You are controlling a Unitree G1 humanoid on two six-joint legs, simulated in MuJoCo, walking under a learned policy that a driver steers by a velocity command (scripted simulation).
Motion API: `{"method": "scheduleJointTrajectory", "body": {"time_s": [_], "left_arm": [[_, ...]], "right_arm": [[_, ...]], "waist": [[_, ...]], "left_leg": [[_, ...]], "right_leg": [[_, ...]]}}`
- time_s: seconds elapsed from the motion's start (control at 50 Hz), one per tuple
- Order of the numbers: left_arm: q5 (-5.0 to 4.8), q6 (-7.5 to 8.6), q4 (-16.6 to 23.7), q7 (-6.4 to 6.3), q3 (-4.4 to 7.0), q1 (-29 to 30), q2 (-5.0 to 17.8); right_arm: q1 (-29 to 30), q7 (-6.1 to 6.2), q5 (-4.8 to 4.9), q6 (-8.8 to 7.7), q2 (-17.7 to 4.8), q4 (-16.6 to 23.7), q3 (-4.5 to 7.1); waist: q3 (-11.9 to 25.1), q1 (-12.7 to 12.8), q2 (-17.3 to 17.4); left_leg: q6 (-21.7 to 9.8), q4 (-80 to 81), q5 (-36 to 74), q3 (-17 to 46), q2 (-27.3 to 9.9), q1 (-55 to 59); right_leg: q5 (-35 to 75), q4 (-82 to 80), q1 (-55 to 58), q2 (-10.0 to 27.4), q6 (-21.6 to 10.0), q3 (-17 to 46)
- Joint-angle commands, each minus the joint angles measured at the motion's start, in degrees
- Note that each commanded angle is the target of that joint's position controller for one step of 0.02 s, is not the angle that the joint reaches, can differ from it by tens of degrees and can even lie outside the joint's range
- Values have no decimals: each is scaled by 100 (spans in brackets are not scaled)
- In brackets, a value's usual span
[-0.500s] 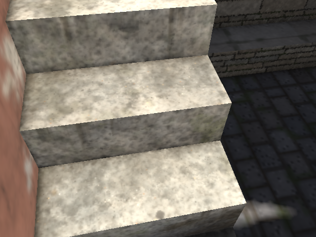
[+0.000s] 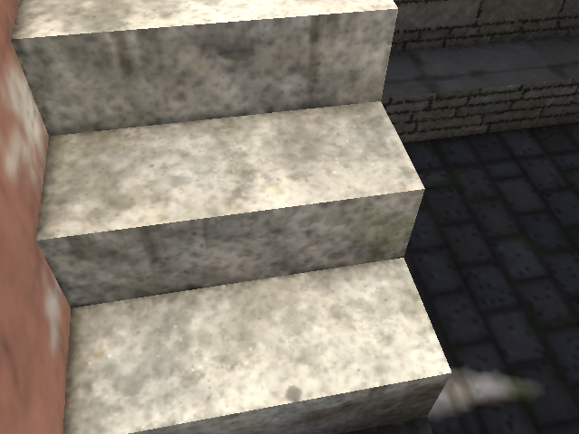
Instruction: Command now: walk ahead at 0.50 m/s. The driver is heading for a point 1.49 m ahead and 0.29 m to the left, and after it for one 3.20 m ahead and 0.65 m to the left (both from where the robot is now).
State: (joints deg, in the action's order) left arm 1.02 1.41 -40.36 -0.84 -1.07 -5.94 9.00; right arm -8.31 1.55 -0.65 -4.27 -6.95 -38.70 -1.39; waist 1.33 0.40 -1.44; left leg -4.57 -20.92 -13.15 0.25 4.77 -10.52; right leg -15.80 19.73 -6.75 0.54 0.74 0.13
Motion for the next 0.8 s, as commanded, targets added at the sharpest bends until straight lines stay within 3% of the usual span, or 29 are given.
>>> {"method": "scheduleJointTrajectory", "body": {"time_s": [0.02,0.8], "left_arm": [[-1,95,456,-10,81,337,358],[35,121,106,6,-4,342,514]], "right_arm": [[258,11,1,-98,-399,454,99],[206,-17,12,-137,-517,163,23]], "waist": [[582,6,159],[458,11,141]], "left_leg": [[-53,137,2220,967,-1096,485],[-104,205,2064,1023,-1085,415]], "right_leg": [[1596,-46,24,595,-94,471],[1598,-76,40,618,-126,517]]}}
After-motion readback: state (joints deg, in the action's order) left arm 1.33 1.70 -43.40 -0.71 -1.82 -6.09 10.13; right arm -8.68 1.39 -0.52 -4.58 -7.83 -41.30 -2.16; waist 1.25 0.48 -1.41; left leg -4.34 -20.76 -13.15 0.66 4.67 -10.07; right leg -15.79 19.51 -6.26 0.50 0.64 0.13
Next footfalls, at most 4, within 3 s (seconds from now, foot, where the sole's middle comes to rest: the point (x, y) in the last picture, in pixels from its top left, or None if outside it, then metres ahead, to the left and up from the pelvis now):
none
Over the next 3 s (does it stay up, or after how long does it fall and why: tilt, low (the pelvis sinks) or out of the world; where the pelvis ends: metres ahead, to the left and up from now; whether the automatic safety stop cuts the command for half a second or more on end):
stays up -0.03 -0.01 0.00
